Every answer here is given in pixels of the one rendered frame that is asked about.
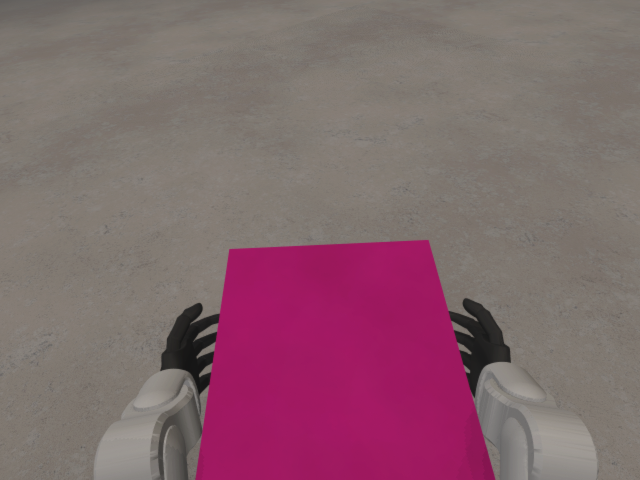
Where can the robot right hand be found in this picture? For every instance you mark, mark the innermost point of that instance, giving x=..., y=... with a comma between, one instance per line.
x=488, y=345

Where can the robot left forearm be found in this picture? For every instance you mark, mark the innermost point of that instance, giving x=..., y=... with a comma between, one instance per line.
x=156, y=431

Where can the robot right forearm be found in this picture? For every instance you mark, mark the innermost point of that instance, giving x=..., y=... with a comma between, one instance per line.
x=535, y=438

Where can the carton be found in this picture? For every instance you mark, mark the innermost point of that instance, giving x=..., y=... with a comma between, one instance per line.
x=338, y=362

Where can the robot left hand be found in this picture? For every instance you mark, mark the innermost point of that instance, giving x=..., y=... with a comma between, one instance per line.
x=181, y=352

